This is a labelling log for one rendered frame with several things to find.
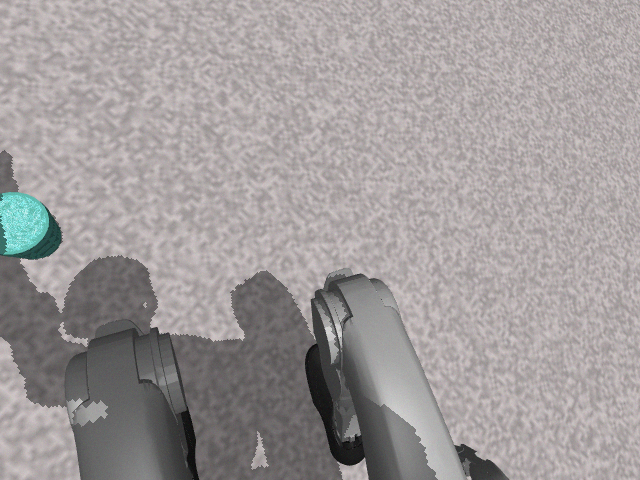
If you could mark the left robot foot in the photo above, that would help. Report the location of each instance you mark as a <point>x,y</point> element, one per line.
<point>191,443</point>

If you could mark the cup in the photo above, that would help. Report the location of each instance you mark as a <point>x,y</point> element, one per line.
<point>27,229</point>

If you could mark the right robot hand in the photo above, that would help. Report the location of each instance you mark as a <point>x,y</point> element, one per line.
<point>477,468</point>

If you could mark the right robot foot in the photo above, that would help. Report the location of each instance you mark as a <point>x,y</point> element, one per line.
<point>347,453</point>

